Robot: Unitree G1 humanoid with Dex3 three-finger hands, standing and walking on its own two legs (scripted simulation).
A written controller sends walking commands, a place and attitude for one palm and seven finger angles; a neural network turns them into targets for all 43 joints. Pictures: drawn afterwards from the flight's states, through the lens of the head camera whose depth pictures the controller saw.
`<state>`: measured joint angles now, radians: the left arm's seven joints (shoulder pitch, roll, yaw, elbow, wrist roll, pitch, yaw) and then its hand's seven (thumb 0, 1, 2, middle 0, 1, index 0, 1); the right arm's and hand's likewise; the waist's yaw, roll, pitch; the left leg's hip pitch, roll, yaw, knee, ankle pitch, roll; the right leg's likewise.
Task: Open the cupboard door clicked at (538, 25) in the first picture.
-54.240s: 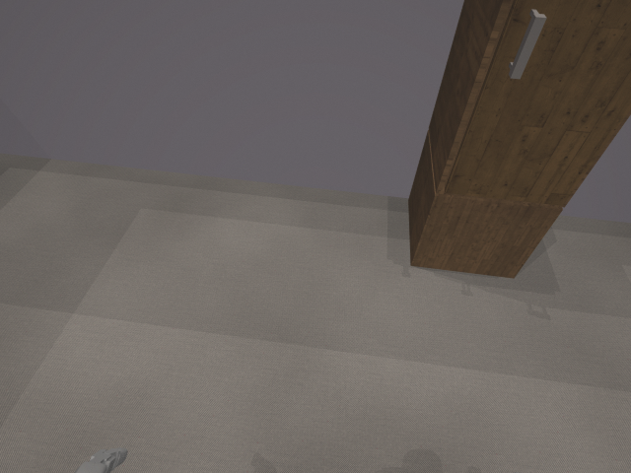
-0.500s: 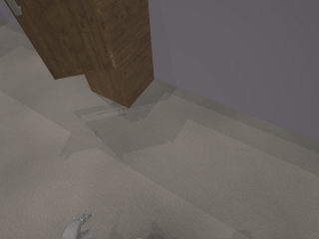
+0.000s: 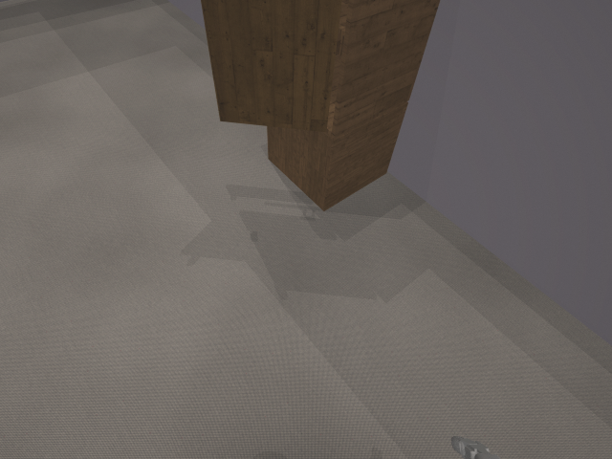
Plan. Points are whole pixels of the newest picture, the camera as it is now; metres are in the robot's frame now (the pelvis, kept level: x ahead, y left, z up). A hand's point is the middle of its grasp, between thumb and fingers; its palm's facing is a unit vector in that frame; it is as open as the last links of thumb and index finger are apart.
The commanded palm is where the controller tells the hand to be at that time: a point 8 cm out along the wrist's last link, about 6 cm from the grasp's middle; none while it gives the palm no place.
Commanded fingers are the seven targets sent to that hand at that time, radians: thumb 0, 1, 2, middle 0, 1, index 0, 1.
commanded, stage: take the last steps up to it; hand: left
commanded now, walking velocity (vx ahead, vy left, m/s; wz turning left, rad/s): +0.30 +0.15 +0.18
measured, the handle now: out of the picture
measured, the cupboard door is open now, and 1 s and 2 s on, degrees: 45 45 45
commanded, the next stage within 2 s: come to a stop and stand still in 1.26 s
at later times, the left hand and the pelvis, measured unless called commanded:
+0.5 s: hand (182, 371) +0.25 +0.22 -0.15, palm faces +0.00 -0.99 -0.17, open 7.4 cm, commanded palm none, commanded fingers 0.00 0.90 0.90 -0.20 -0.30 -0.20 -0.30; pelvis +0.12 +0.05 +0.01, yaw +3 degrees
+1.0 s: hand (173, 359) +0.26 +0.24 -0.15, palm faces +0.18 -0.96 -0.21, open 7.3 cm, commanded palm none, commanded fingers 0.00 0.90 0.90 -0.20 -0.30 -0.20 -0.30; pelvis +0.32 +0.07 +0.02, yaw +6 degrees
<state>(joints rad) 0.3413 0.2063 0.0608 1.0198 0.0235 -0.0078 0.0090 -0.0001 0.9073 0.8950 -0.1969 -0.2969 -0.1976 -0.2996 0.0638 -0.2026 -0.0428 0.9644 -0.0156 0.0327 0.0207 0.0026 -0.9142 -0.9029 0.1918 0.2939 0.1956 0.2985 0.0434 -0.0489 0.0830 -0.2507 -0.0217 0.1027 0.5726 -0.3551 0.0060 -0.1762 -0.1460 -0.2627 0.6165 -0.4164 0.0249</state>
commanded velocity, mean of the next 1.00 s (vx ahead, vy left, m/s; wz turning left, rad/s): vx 0.30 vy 0.11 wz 0.03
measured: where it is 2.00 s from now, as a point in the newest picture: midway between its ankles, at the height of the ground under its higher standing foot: (262, 351)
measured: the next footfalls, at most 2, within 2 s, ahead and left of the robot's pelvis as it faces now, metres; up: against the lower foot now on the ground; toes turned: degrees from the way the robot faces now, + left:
right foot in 0.62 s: +0.28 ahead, -0.04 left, +0.00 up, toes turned -4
left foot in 1.12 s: +0.49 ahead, +0.23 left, +0.00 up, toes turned +12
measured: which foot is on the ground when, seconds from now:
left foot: down 0.00-0.62, up 0.64-1.00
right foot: down 0.00-0.00, up 0.02-0.60, down 0.62-1.00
